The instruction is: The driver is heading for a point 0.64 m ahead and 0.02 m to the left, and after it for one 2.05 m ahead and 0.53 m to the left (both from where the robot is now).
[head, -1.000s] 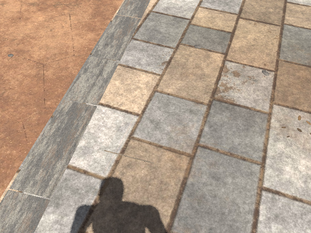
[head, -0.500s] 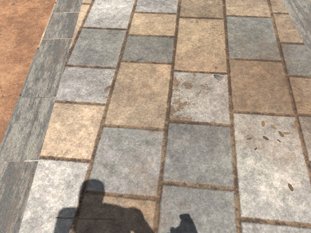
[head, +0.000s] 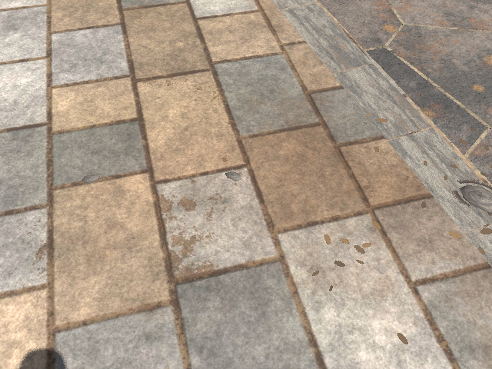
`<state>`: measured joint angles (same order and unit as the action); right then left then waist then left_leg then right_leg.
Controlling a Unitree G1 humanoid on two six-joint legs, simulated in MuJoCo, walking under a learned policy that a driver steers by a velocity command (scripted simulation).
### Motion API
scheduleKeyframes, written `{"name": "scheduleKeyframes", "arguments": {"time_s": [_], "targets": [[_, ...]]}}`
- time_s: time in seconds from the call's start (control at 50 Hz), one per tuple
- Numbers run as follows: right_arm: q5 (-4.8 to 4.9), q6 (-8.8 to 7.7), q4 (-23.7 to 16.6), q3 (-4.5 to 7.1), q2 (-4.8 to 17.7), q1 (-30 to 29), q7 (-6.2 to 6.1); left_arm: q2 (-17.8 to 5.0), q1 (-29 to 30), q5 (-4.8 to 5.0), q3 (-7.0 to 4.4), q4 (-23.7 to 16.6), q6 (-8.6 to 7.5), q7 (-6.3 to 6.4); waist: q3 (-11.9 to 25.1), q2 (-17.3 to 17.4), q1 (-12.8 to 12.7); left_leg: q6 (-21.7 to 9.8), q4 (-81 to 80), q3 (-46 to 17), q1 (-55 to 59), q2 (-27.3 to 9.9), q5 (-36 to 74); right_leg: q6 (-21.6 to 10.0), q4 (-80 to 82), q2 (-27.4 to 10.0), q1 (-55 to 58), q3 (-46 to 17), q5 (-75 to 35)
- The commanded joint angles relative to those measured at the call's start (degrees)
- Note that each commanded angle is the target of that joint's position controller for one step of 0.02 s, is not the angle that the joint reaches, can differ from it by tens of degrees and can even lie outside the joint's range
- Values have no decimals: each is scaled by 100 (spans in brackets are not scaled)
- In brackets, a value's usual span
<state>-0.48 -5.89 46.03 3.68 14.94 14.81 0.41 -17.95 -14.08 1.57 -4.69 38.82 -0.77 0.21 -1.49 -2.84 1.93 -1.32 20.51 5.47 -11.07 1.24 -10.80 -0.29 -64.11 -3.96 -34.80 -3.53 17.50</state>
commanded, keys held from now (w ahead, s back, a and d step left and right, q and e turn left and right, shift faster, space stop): w+e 0.24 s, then w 0.12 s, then w+q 0.64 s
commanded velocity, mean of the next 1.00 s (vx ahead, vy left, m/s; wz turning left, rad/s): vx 0.50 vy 0.00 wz -0.03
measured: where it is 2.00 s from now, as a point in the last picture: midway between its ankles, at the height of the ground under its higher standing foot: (243, 192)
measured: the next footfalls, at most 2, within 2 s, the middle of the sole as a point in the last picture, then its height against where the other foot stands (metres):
right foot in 0.30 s outside the picture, level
left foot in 0.84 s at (248, 307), level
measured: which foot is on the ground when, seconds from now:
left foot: down 0.00-0.28, up 0.30-0.82, down 0.84-1.00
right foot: up 0.00-0.28, down 0.30-0.86, up 0.88-1.00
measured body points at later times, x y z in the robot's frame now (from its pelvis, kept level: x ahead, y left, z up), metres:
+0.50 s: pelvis +0.27 -0.09 +0.00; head +0.29 -0.11 +0.45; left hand +0.43 +0.15 -0.10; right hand +0.33 -0.39 -0.12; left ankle +0.33 +0.07 -0.66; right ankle +0.26 -0.16 -0.74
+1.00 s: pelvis +0.57 -0.08 -0.01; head +0.61 -0.08 +0.44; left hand +0.69 +0.20 -0.11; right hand +0.70 -0.35 -0.11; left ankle +0.61 -0.01 -0.74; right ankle +0.51 -0.24 -0.65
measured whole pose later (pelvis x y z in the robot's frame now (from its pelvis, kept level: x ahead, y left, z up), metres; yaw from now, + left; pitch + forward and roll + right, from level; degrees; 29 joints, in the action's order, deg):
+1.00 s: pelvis +0.57 -0.08 -0.01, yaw +3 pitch +2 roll +0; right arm 0.6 -3.1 40.6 3.8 17.1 14.0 1.8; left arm -16.4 -12.4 -0.1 -2.4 41.2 -6.1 -0.1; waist -2.4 -0.4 0.8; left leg -5.8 26.8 -0.7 -19.2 6.3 -9.4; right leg 0.3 -67.9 -2.8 -27.1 -3.4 21.4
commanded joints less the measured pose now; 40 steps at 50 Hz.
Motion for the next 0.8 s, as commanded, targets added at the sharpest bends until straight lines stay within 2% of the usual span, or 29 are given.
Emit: {"name": "scheduleKeyframes", "arguments": {"time_s": [0.02,0.12,0.16,0.2,0.24,0.26,0.28,0.3,0.32,0.34,0.36,0.38,0.4,0.42,0.44,0.48,0.54,0.62,0.7,0.74,0.76,0.8], "targets": [[17,-100,-291,224,892,-220,-22,-157,155,-30,-21,-531,-39,-36,75,719,-69,-1027,-1177,-1091,557,-1702,1079,72,519,-341,-735,-205,-598],[66,3,-146,258,1077,-67,-61,-44,933,-24,51,-710,-119,-207,-104,636,204,-775,-1160,-113,761,-1528,1417,-24,2037,-202,-372,227,-1823],[117,58,-66,285,1180,95,-63,-49,1224,-8,58,-835,-117,-271,-213,637,285,-708,-1109,47,1012,-1626,1458,-109,2401,-145,-319,374,-1757],[184,127,-11,324,1293,166,-62,-128,1366,-8,29,-952,-104,-325,-280,676,246,-623,-907,184,1332,-1754,1934,-261,2652,-53,-250,510,-1367],[241,197,-17,380,1473,130,-91,-325,1124,-51,-75,-972,-72,-339,-35,835,-12,-508,-186,417,1550,-1765,3756,-495,2776,288,355,815,-757],[270,237,-4,388,1523,140,-106,-478,629,-70,-173,-869,-56,-325,280,842,-336,-447,595,532,1472,-1704,4570,-658,2942,533,1125,940,-628],[265,257,4,328,1404,136,-124,-737,-352,-54,-343,-588,-36,-264,774,681,-867,-294,1766,690,925,-1512,4593,-873,3298,769,2581,953,-1032],[57,223,-97,165,1018,266,-119,-1182,-1257,-38,-489,-379,11,-136,1346,-132,-1159,-59,3594,712,-631,-1246,2267,-1220,3299,-121,4413,-416,-1198],[-57,59,-387,-84,351,803,-15,-1717,-976,-17,-477,-463,-75,-135,2060,-1362,-403,206,5398,-57,-2807,-154,-2388,-2289,4056,-1532,5843,-3689,-124],[207,-97,-319,47,967,166,57,-1111,-1177,-41,-327,-481,-146,-173,2255,-518,-924,145,5857,-953,-3328,-287,-2188,-2189,4659,-1635,5747,-4011,358],[364,-159,-488,89,1116,-302,76,-924,-907,-85,-249,-411,-220,-194,1354,-393,-887,46,5741,-866,-3667,-509,-1682,-1919,4693,-1460,5073,-3117,-130],[292,-168,-442,56,1025,-358,35,-745,-494,-79,-179,-415,-249,-187,935,23,-631,14,5318,-844,-3422,-799,-1189,-1700,4681,-1253,4229,-2366,-747],[176,-127,-352,74,1018,-321,12,-531,-127,-118,-104,-442,-266,-181,646,47,-420,53,4936,-841,-3051,-971,-898,-1564,4765,-1053,3510,-1787,-1383],[172,-43,-268,88,1006,-112,30,-397,52,-186,-49,-464,-302,-171,572,-65,-227,75,4788,-903,-2656,-1090,-671,-1502,4937,-926,3053,-1439,-1712],[178,40,-196,80,919,38,38,-380,107,-200,-46,-427,-348,-165,554,-95,-136,117,4673,-896,-2454,-1112,-524,-1501,5117,-888,2811,-1233,-1850],[170,183,-142,51,749,79,25,-463,77,-202,-66,-278,-457,-149,376,-16,-64,225,4417,-877,-2482,-1098,-184,-1497,5393,-864,2531,-746,-2209],[162,240,-250,33,638,-333,1,-489,-88,-254,-76,-57,-520,-82,65,54,-200,327,3648,-1046,-2929,-985,703,-1323,5587,-757,2604,-102,-2378],[174,169,-396,-14,486,-861,106,-545,-138,-241,-66,99,-537,-23,-143,35,-432,239,2239,-845,-2728,-714,1952,-998,5745,-633,2764,591,-2202],[169,143,-687,-84,364,-1399,257,-615,-490,-175,-105,379,-442,12,-373,125,-683,45,1522,-653,-3072,-602,1807,-928,5545,-919,3656,827,-2614],[157,132,-848,-84,379,-1526,349,-674,-545,-139,-132,453,-336,47,-356,90,-675,-96,1371,-476,-3217,-499,1251,-875,5201,-1074,4154,897,-3342],[155,136,-910,-62,430,-1476,386,-739,-479,-128,-149,446,-283,76,-266,9,-584,-193,1322,-327,-3063,-378,926,-808,4917,-1096,4290,977,-4149],[143,183,-923,52,659,-1019,397,-919,-360,-119,-192,398,-186,164,201,-293,-268,-424,1429,38,-2263,20,270,-646,3988,-1075,4422,1135,-6215]]}}
Keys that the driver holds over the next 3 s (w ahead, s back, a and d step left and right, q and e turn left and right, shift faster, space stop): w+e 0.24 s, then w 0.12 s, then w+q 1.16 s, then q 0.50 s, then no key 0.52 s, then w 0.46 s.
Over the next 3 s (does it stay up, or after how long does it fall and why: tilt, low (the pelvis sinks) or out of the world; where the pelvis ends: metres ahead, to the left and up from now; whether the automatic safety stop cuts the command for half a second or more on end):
stays up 1.13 0.06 0.00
